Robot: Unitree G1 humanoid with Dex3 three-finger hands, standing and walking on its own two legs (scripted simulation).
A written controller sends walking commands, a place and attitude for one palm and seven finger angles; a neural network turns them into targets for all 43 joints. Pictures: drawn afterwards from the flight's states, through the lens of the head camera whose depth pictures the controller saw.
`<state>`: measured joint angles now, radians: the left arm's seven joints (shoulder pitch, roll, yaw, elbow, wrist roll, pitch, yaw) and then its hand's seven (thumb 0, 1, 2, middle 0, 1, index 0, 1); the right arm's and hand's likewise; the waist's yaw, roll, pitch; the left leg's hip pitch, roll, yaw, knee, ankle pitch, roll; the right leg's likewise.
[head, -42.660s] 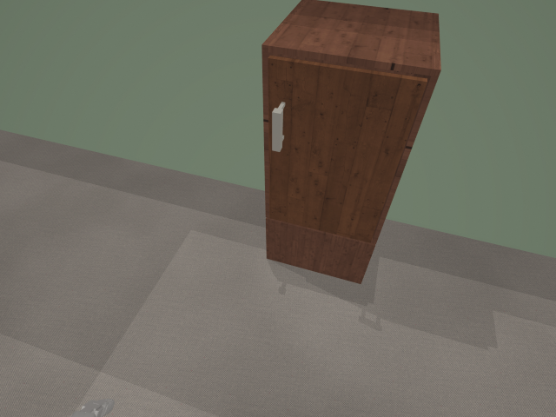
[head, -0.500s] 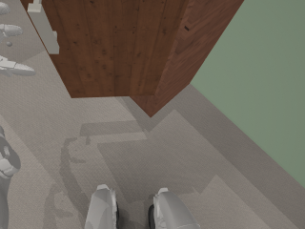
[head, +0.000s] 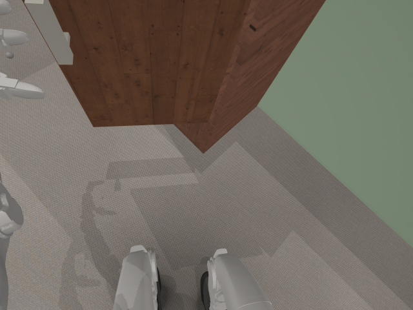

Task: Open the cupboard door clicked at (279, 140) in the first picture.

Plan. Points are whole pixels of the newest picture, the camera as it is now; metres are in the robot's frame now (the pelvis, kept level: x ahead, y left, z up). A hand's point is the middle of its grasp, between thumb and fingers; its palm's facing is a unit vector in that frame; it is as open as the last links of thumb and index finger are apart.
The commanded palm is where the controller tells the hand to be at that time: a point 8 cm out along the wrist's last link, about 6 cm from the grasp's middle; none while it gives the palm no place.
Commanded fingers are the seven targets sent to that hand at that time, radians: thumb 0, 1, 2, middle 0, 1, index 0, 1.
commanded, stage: slide the fingers in behind the handle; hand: left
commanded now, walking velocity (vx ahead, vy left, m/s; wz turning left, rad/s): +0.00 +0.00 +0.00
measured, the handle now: (53, 22) +0.59 +0.23 +0.08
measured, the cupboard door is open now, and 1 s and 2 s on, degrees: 52 52 52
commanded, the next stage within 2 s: close the thumb around the handle in 1.58 s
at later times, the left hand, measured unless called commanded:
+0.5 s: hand (28, 56) +0.53 +0.26 +0.07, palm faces +0.06 -1.00 -0.01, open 14.0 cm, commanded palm +0.52 +0.28 +0.07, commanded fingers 0.00 -0.50 0.30 -0.30 -1.20 -0.30 -1.20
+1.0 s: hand (54, 53) +0.53 +0.22 +0.07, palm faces +0.06 -1.00 -0.02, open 14.0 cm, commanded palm +0.52 +0.25 +0.07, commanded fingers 0.00 -0.50 0.30 -0.30 -1.20 -0.30 -1.20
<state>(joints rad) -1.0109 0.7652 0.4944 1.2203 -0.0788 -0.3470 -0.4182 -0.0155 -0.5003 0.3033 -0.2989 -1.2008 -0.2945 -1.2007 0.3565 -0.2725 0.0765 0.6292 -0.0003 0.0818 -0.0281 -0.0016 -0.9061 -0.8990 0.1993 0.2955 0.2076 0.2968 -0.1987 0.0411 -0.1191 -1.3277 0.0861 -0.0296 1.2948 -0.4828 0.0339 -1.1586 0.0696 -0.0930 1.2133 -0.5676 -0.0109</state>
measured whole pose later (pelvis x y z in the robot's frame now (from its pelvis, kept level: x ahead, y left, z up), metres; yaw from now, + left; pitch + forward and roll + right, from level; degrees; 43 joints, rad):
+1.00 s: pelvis +0.01 +0.00 +0.01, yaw +1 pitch +28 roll -6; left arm -0.98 0.59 0.42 1.20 -0.07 -0.40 -0.25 -0.02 -0.50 0.30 -0.30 -1.21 -0.29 -1.20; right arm 0.37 -0.25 0.05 0.64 -0.02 0.08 0.01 0.00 -0.91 -0.90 0.20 0.30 0.21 0.30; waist -0.20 0.05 -0.14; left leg -1.27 0.08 -0.02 1.27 -0.48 0.03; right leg -1.11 0.06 -0.08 1.20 -0.57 -0.01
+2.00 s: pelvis +0.01 -0.01 +0.01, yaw +1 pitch +27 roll -5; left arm -0.95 0.55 0.42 1.18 -0.07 -0.41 -0.23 -0.01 -0.06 0.49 -0.33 -1.24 -0.33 -1.25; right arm 0.37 -0.26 0.04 0.64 -0.02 0.09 0.02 0.00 -0.91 -0.90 0.20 0.30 0.21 0.30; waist -0.20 0.05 -0.15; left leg -1.25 0.08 -0.01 1.26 -0.49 0.02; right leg -1.10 0.07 -0.07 1.20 -0.58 -0.02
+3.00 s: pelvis +0.03 -0.01 +0.04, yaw +1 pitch +22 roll -2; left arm -0.35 0.22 0.25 0.64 -0.18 -0.44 -0.10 0.01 0.68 0.72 -0.33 -1.33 -0.33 -1.33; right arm 0.35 -0.24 -0.01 0.57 0.00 0.10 0.05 0.00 -0.91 -0.90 0.20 0.30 0.20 0.30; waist -0.10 0.04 -0.20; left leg -1.02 0.07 0.04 1.12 -0.48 0.02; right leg -0.90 0.06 -0.02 1.08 -0.57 -0.02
